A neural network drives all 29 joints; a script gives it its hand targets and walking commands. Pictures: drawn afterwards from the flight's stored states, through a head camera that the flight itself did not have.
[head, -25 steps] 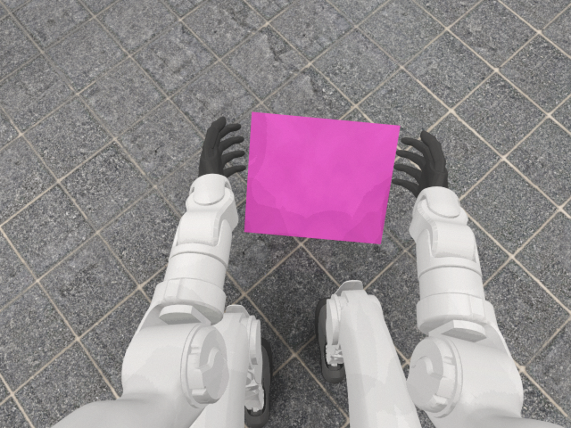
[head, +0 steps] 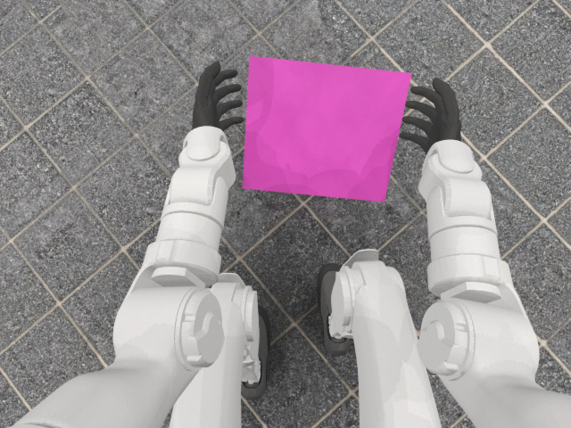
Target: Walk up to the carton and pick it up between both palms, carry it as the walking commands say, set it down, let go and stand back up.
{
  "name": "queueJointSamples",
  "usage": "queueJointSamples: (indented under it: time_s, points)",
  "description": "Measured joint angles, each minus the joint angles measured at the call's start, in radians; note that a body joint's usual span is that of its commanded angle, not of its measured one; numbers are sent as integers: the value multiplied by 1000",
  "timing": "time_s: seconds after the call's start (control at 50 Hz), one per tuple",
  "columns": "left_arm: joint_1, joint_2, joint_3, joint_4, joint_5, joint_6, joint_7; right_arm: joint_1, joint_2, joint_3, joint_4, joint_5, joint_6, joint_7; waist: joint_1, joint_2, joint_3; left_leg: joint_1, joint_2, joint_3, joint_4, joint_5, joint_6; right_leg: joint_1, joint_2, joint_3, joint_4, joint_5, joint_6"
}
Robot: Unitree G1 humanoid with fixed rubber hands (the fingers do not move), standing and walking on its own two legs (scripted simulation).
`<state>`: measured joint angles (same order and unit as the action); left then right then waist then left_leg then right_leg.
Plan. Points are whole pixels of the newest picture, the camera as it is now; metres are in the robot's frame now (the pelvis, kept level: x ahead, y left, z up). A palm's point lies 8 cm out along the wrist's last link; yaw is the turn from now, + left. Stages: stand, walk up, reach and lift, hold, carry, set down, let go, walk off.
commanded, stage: set down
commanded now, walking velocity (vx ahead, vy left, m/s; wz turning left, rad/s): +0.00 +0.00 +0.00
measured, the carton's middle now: (317, 128) +0.52 -0.10 -0.20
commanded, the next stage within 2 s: none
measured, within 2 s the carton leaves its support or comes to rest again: neither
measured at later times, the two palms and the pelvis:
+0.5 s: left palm (226, 139) +0.52 +0.05 -0.18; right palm (420, 145) +0.47 -0.25 -0.19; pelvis -0.01 +0.00 -0.06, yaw +1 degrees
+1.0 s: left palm (236, 149) +0.53 +0.05 -0.27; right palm (408, 147) +0.49 -0.26 -0.26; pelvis -0.02 +0.00 -0.10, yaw +1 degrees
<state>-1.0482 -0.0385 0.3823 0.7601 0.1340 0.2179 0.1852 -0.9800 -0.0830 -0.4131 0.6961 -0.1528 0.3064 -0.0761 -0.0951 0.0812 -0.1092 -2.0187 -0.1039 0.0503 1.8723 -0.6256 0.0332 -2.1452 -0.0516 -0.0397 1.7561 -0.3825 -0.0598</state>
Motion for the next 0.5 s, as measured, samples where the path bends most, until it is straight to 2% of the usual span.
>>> queueJointSamples:
  time_s: [0.5]
  points:
    - [-173,89,-77,99,-104,-27,32,-207,-150,106,170,111,-51,4,-13,12,187,-152,-12,14,194,-9,1,-149,-16,1,178,4,-4]
